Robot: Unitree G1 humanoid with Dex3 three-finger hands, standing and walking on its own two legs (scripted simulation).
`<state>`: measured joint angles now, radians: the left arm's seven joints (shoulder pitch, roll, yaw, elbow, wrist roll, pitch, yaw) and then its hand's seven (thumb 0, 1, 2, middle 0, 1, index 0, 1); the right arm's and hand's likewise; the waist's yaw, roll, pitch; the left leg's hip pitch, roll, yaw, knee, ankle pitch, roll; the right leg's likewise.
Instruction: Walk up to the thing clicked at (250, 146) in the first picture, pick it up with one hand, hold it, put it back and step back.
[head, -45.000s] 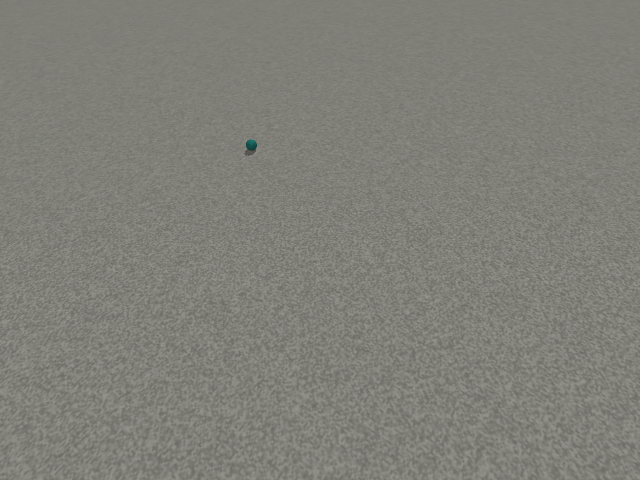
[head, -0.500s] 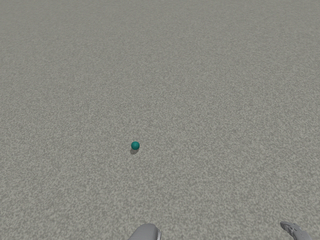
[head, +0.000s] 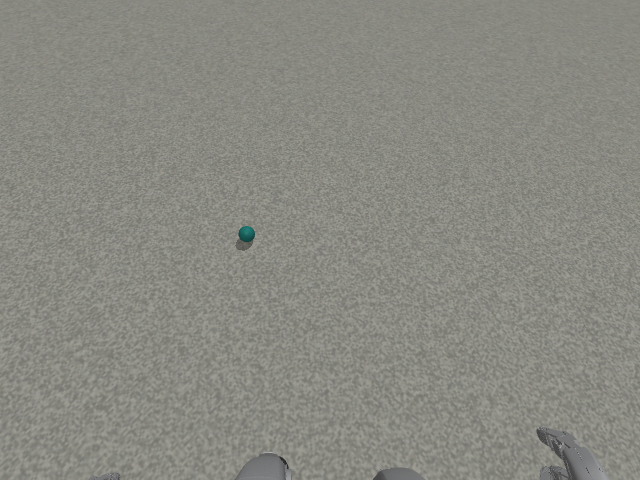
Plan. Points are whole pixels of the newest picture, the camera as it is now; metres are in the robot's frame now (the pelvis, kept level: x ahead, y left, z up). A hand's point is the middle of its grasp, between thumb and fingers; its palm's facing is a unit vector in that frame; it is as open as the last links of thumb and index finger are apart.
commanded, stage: step back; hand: left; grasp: from above
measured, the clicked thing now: (246, 234) +0.98 +0.31 -0.73
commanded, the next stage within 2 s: stand in 1.24 s
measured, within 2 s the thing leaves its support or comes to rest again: neither
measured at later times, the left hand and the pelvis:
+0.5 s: hand out of the picture -0.06 +0.27 -0.14, palm faces +0.11 -0.90 -0.42, open 7.4 cm; pelvis -0.10 -0.03 +0.00, yaw +5 degrees
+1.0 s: hand out of the picture +0.00 +0.22 -0.14, palm faces +0.14 -0.90 -0.40, open 7.4 cm; pelvis -0.05 -0.05 +0.00, yaw +8 degrees
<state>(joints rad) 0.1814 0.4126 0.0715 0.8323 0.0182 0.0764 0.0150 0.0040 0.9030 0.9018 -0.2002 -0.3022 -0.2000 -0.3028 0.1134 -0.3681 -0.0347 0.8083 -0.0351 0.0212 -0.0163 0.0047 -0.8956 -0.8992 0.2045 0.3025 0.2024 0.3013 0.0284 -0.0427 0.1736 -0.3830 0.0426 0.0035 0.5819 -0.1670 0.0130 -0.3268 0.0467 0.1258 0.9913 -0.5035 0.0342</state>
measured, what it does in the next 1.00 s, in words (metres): steps on the spot: right foot, then left foot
